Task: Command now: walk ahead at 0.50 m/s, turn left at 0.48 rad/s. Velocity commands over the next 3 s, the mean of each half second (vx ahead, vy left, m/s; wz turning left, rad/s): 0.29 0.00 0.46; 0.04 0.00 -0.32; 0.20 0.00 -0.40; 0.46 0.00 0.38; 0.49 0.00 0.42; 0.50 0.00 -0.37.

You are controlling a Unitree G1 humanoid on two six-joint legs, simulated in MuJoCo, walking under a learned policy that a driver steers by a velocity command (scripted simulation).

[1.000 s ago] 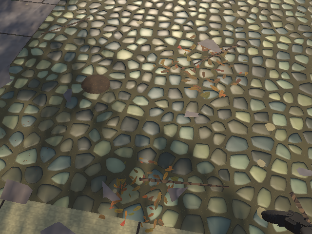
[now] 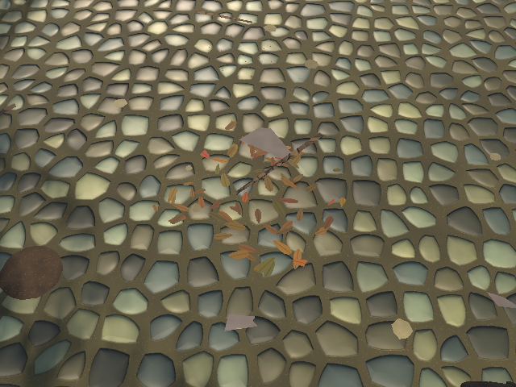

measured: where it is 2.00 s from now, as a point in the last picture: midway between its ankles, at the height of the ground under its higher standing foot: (294, 335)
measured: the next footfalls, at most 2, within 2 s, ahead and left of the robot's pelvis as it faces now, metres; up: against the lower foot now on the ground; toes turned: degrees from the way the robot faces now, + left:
right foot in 0.38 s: +0.39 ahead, -0.09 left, +0.00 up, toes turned +19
left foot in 0.70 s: +0.27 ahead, +0.12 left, +0.00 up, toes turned +6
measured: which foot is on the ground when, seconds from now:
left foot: down 0.00-0.38, up 0.40-0.68, down 0.70-1.00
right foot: up 0.00-0.36, down 0.38-0.74, up 0.76-1.00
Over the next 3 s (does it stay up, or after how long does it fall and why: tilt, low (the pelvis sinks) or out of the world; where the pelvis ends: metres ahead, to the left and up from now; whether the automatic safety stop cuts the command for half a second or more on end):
stays up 1.08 0.08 0.01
